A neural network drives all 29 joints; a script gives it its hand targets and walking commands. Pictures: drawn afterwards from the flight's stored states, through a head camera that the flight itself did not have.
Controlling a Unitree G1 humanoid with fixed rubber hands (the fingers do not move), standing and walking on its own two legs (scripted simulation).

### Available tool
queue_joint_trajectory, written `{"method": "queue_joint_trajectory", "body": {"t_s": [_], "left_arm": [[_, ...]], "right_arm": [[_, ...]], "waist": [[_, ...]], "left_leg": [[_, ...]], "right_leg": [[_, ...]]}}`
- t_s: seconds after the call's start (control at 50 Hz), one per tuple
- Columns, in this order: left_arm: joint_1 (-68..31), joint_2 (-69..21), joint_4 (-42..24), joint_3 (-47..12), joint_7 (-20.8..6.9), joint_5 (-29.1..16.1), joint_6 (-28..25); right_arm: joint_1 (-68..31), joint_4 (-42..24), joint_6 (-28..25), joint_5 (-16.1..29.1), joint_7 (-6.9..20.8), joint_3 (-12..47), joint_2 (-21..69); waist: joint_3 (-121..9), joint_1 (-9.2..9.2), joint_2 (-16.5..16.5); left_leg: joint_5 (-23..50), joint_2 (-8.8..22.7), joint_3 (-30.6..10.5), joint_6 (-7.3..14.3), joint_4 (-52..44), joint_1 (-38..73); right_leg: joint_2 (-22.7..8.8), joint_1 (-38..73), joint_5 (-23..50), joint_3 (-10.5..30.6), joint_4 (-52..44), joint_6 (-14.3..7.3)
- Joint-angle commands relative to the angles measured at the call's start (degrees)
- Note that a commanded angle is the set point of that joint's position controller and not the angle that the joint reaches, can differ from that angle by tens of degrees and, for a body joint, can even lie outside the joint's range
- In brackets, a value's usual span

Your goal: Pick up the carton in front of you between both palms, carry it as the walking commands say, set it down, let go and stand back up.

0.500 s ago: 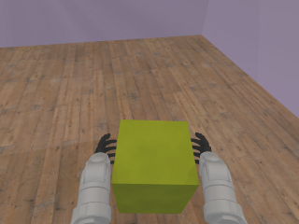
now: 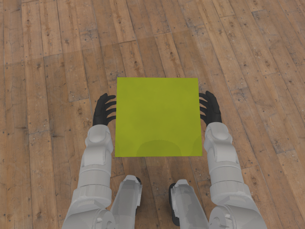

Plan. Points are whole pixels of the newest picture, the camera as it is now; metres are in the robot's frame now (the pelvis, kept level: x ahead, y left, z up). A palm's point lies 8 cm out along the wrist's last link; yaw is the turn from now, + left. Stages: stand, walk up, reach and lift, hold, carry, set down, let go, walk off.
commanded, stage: set down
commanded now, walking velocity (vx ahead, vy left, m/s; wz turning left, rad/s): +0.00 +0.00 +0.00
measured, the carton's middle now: (155, 123) +0.41 +0.02 -0.16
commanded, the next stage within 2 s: none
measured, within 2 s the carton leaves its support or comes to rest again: rests again in 1.62 s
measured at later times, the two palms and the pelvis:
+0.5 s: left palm (107, 123) +0.41 +0.18 -0.22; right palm (192, 121) +0.43 -0.11 -0.22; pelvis -0.01 +0.00 -0.13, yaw -1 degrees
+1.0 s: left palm (111, 124) +0.44 +0.20 -0.38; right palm (180, 122) +0.47 -0.10 -0.37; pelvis -0.04 +0.00 -0.24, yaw -2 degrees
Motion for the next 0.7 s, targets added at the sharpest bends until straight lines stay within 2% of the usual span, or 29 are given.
{"method": "queue_joint_trajectory", "body": {"t_s": [0.0,0.06,0.12,0.28,0.48,0.68], "left_arm": [[-33.5,-52.3,-0.6,-37.5,-12.0,-7.4,-1.8],[-34.2,-51.4,2.5,-35.0,-12.9,-7.1,0.3],[-35.3,-50.1,5.7,-31.9,-13.4,-6.2,1.5],[-39.8,-46.5,9.8,-27.6,-12.9,-6.2,-0.3],[-46.7,-42.4,9.3,-28.8,-11.2,-10.0,-1.9],[-56.0,-38.8,11.0,-27.5,-10.9,-11.7,-1.3]], "right_arm": [[-30.9,-0.1,-1.2,6.7,10.6,35.0,53.7],[-31.4,2.9,1.0,6.1,10.6,32.9,54.0],[-32.5,5.7,2.1,5.6,10.3,30.4,53.8],[-38.3,8.6,-0.1,6.2,7.6,27.4,51.3],[-46.7,7.3,-2.5,9.6,3.6,29.9,47.9],[-56.5,8.9,-2.2,10.8,2.3,27.8,44.6]], "waist": [[-60.2,0.61,0.8],[-54.2,1.03,0.4],[-51.1,1.53,0.2],[-54.2,2.62,0.1],[-61.4,3.71,-0.1],[-61.9,4.64,0.5]], "left_leg": [[19.6,-5.2,2.8,-1.6,2.1,31.4],[11.5,-5.3,3.2,-1.2,3.9,22.7],[8.3,-5.3,3.5,-0.9,6.2,16.8],[10.3,-6.1,4.4,-1.4,14.5,7.3],[10.3,-6.4,5.5,-2.6,24.4,1.5],[7.1,-5.8,6.5,-3.0,31.7,-4.4]], "right_leg": [[5.7,14.8,15.8,-3.6,-0.4,0.7],[5.7,9.4,8.9,-3.8,1.4,0.5],[5.7,4.7,5.9,-3.9,3.5,0.5],[6.7,-3.2,7.7,-4.3,11.7,0.9],[7.9,-9.4,6.8,-6.0,22.1,1.6],[8.5,-17.3,2.5,-7.7,30.6,1.3]]}}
